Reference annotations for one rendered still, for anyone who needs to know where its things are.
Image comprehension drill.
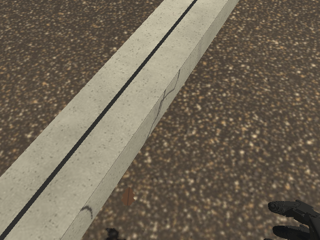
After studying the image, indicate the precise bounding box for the right robot hand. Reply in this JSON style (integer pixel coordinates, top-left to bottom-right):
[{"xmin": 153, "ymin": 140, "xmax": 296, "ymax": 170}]
[{"xmin": 264, "ymin": 199, "xmax": 320, "ymax": 240}]

